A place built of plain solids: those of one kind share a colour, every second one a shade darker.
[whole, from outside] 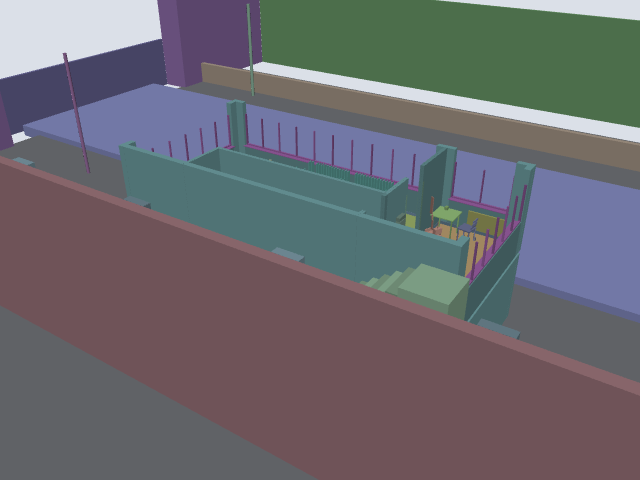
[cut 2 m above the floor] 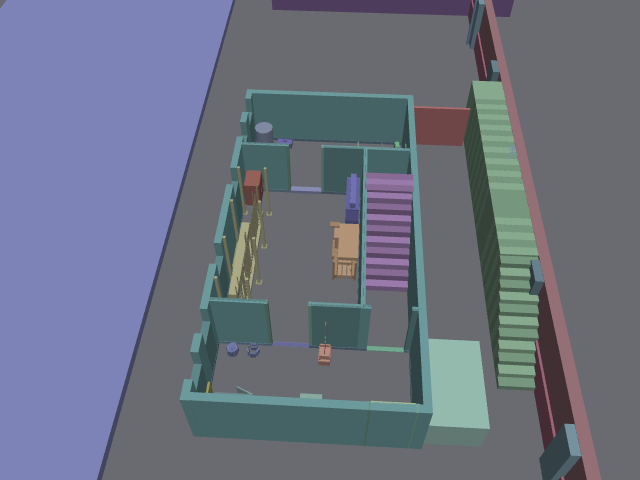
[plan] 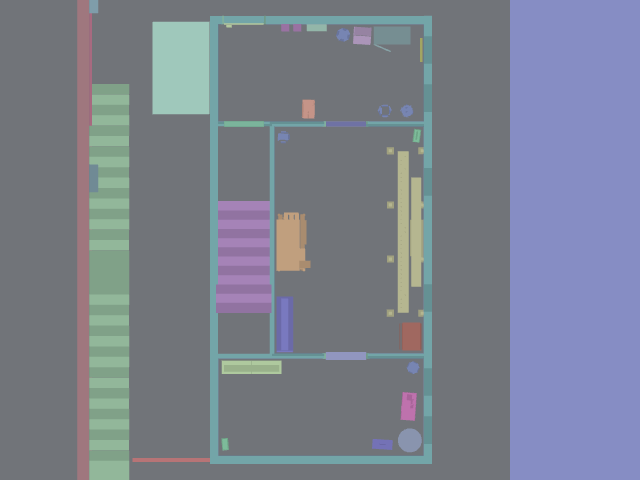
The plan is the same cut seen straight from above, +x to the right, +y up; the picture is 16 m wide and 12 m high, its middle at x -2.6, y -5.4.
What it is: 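A mechanical signal box beside a railway in a town; below a lobby, the locking room and a lamp room, above the operating floor with its lever frame behind one band of glass and beyond a partition the mess room; one straight stair between walls, met straight on from the door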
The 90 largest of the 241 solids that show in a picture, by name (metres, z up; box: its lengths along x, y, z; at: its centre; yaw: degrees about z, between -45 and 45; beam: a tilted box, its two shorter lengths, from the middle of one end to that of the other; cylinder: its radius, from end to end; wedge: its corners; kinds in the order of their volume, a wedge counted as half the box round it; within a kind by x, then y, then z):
{
 "yard_line_abut_1": {"box": [10.52, 1.65, 5.83], "at": [-4.88, -20.35, 2.86]},
 "yard_line_abut_2": {"box": [10.52, 1.75, 5.83], "at": [-4.88, 17.15, 2.86]},
 "yard_line_abut_3": {"box": [8.61, 1.75, 5.83], "at": [17.8, 17.15, 2.86]},
 "yard_line_bed_1": {"box": [10.1, 39.2, 0.6], "at": [7.2, -1.57, 0.0]},
 "yard_line_near_1": {"box": [0.3, 35.8, 5.83], "at": [-8.52, -1.62, 2.86]},
 "yard_line_far_1": {"box": [0.2, 35.8, 5.83], "at": [22.2, -1.62, 2.86]},
 "yard_line_step_1": {"box": [1.0, 1.0, 6.03], "at": [-7.87, -11.42, 2.96]},
 "yard_line_step_2": {"box": [1.0, 0.26, 5.85], "at": [-7.87, -10.79, 2.88]},
 "yard_line_step_3": {"box": [1.0, 0.26, 5.68], "at": [-7.87, -10.53, 2.79]},
 "yard_line_step_4": {"box": [1.0, 0.26, 5.5], "at": [-7.87, -10.27, 2.7]},
 "yard_line_step_5": {"box": [1.0, 0.26, 5.33], "at": [-7.87, -10.01, 2.61]},
 "yard_line_step_6": {"box": [1.0, 0.26, 5.15], "at": [-7.87, -9.75, 2.53]},
 "yard_line_step_7": {"box": [1.0, 0.26, 4.97], "at": [-7.87, -9.49, 2.44]},
 "yard_line_step_8": {"box": [1.0, 0.26, 4.8], "at": [-7.87, -9.23, 2.35]},
 "yard_line_step_9": {"box": [1.0, 0.26, 4.62], "at": [-7.87, -8.97, 2.26]},
 "yard_line_step_10": {"box": [1.0, 0.26, 4.45], "at": [-7.87, -8.71, 2.17]},
 "yard_line_step_11": {"box": [1.0, 0.26, 4.27], "at": [-7.87, -8.45, 2.09]},
 "yard_line_step_12": {"box": [1.0, 0.26, 4.1], "at": [-7.87, -8.19, 2.0]},
 "yard_line_step_13": {"box": [1.0, 0.26, 3.92], "at": [-7.87, -7.93, 1.91]},
 "yard_line_step_14": {"box": [1.0, 0.26, 3.74], "at": [-7.87, -7.67, 1.82]},
 "yard_line_step_15": {"box": [1.0, 0.26, 3.57], "at": [-7.87, -7.41, 1.73]},
 "yard_line_step_16": {"box": [1.0, 0.26, 3.39], "at": [-7.87, -7.15, 1.65]},
 "yard_line_step_17": {"box": [1.0, 0.26, 3.22], "at": [-7.87, -6.89, 1.56]},
 "yard_line_step_18": {"box": [1.0, 1.1, 3.04], "at": [-7.87, -6.21, 1.47]},
 "yard_line_step_19": {"box": [1.0, 0.26, 2.86], "at": [-7.87, -5.53, 1.38]},
 "yard_line_step_20": {"box": [1.0, 0.26, 2.69], "at": [-7.87, -5.27, 1.29]},
 "yard_line_step_21": {"box": [1.0, 0.26, 2.51], "at": [-7.87, -5.01, 1.21]},
 "yard_line_step_22": {"box": [1.0, 0.26, 2.34], "at": [-7.87, -4.75, 1.12]},
 "yard_line_step_23": {"box": [1.0, 0.26, 2.16], "at": [-7.87, -4.49, 1.03]},
 "yard_line_step_24": {"box": [1.0, 0.26, 1.98], "at": [-7.87, -4.23, 0.94]},
 "yard_line_step_25": {"box": [1.0, 0.26, 1.81], "at": [-7.87, -3.97, 0.85]},
 "yard_line_step_26": {"box": [1.0, 0.26, 1.63], "at": [-7.87, -3.71, 0.77]},
 "yard_line_step_27": {"box": [1.0, 0.26, 1.46], "at": [-7.87, -3.45, 0.68]},
 "yard_line_step_28": {"box": [1.0, 0.26, 1.28], "at": [-7.87, -3.19, 0.59]},
 "yard_line_step_29": {"box": [1.0, 0.26, 1.11], "at": [-7.87, -2.93, 0.5]},
 "wall_1": {"box": [0.2, 2.7, 2.45], "at": [-5.25, -9.65, 1.18]},
 "wall_2": {"box": [0.2, 2.7, 2.85], "at": [-5.25, -9.65, 3.95]},
 "wall_3": {"box": [0.2, 5.8, 2.83], "at": [-5.25, -5.4, 1.36]},
 "wall_4": {"box": [0.2, 5.8, 2.85], "at": [-5.25, -5.4, 3.95]},
 "wall_5": {"box": [0.2, 2.7, 2.45], "at": [-5.25, -1.15, 1.18]},
 "wall_6": {"box": [0.2, 2.7, 2.85], "at": [-5.25, -1.15, 3.95]},
 "wall_7": {"box": [0.51, 0.2, 2.85], "at": [-5.1, -10.9, 3.95]},
 "wall_8": {"box": [0.51, 0.2, 2.85], "at": [-5.1, 0.1, 3.95]},
 "wall_9": {"box": [0.06, 5.8, 2.83], "at": [-3.83, -5.4, 1.36]},
 "wall_10": {"box": [0.06, 5.8, 2.85], "at": [-3.83, -5.4, 3.95]},
 "wall_11": {"box": [0.06, 5.8, 2.45], "at": [-3.77, -5.4, 1.18]},
 "wall_12": {"box": [0.06, 5.86, 2.85], "at": [-3.77, -5.37, 3.95]},
 "wall_13": {"box": [5.55, 0.2, 2.45], "at": [-2.58, -10.9, 1.18]},
 "wall_14": {"box": [4.56, 0.2, 1.2], "at": [-2.58, -10.9, 3.12]},
 "wall_15": {"box": [5.55, 0.2, 2.45], "at": [-2.58, 0.1, 1.18]},
 "wall_16": {"box": [1.66, 0.06, 2.85], "at": [-0.82, -8.33, 3.95]},
 "wall_17": {"box": [1.66, 0.06, 2.85], "at": [-0.82, -8.27, 3.95]},
 "wall_18": {"box": [0.51, 0.2, 2.85], "at": [-0.05, -10.9, 3.95]},
 "wall_19": {"box": [0.51, 0.2, 2.85], "at": [-0.05, 0.1, 3.95]},
 "wall_20": {"box": [0.2, 0.51, 2.45], "at": [0.1, -10.75, 1.18]},
 "wall_21": {"box": [0.2, 0.51, 2.85], "at": [0.1, -10.75, 3.95]},
 "wall_22": {"box": [0.2, 0.51, 2.45], "at": [0.1, -9.55, 1.18]},
 "wall_23": {"box": [0.2, 1.91, 1.2], "at": [0.1, -9.55, 3.12]},
 "wall_24": {"box": [0.2, 1.11, 2.45], "at": [0.1, -7.75, 1.18]},
 "wall_25": {"box": [0.2, 2.21, 2.45], "at": [0.1, -5.4, 1.18]},
 "wall_26": {"box": [0.2, 7.71, 1.2], "at": [0.1, -4.15, 3.12]},
 "wall_27": {"box": [0.2, 1.11, 2.45], "at": [0.1, -3.05, 1.18]},
 "wall_28": {"box": [0.2, 0.51, 2.45], "at": [0.1, -1.25, 1.18]},
 "wall_29": {"box": [0.2, 0.51, 2.45], "at": [0.1, -0.05, 1.18]},
 "wall_30": {"box": [0.2, 0.51, 2.85], "at": [0.1, -0.05, 3.95]},
 "yard_line_toe_1": {"box": [0.3, 35.8, 1.35], "at": [15.36, -1.62, 0.62]},
 "raised_floor_operating_1": {"box": [3.93, 8.43, 0.25], "at": [-1.9, -4.15, 2.65]},
 "yard_line_dark_1": {"box": [13.12, 0.2, 3.09], "at": [6.94, 18.13, 1.49]},
 "stair_1": {"box": [1.39, 0.25, 2.61], "at": [-4.5, -7.1, 1.26]},
 "stair_2": {"box": [1.39, 0.25, 2.4], "at": [-4.5, -6.87, 1.15]},
 "stair_3": {"box": [1.39, 0.25, 2.18], "at": [-4.5, -6.64, 1.04]},
 "stair_4": {"box": [1.39, 0.25, 1.97], "at": [-4.5, -6.4, 0.94]},
 "stair_5": {"box": [1.39, 0.25, 1.76], "at": [-4.5, -6.17, 0.83]},
 "stair_6": {"box": [1.39, 0.25, 1.54], "at": [-4.5, -5.94, 0.72]},
 "stair_7": {"box": [1.39, 0.25, 1.33], "at": [-4.5, -5.71, 0.62]},
 "stair_8": {"box": [1.39, 0.25, 1.12], "at": [-4.5, -5.48, 0.51]},
 "stair_9": {"box": [1.39, 0.25, 0.9], "at": [-4.5, -5.25, 0.4]},
 "yard_line_near_pier_1": {"box": [0.23, 0.7, 5.83], "at": [-8.26, -17.29, 2.86]},
 "yard_line_near_pier_2": {"box": [0.23, 0.7, 5.83], "at": [-8.26, -12.81, 2.86]},
 "yard_line_near_pier_3": {"box": [0.23, 0.7, 5.83], "at": [-8.26, -8.34, 2.86]},
 "yard_line_near_pier_4": {"box": [0.23, 0.7, 5.83], "at": [-8.26, -3.86, 2.86]},
 "yard_line_near_pier_5": {"box": [0.23, 0.7, 5.83], "at": [-8.26, 0.61, 2.86]},
 "yard_line_bunker_1": {"box": [1.43, 2.32, 1.1], "at": [-6.08, -1.1, 0.5]},
 "raised_floor_mess_1": {"box": [5.28, 2.63, 0.25], "at": [-2.58, -9.55, 2.65]},
 "yard_line_near_plinth_1": {"box": [0.07, 35.8, 0.83], "at": [-8.34, -1.62, 0.36]},
 "tool_cabinet_1": {"box": [0.45, 0.7, 0.89], "at": [-0.32, -7.81, 0.56]},
 "tool_cabinet_2": {"box": [0.49, 0.65, 0.85], "at": [-0.31, -7.82, 0.55]},
 "cupboard_steel_low_1": {"box": [0.92, 0.45, 1.05], "at": [-0.8, -0.29, 0.47]},
 "yard_line_fence_1": {"box": [1.94, 0.1, 1.65], "at": [-6.32, -10.9, 0.78]},
 "drum_1": {"cylinder": 0.3, "from": [-0.35, -10.41, 0.0], "to": [-0.35, -10.41, 0.87]}
}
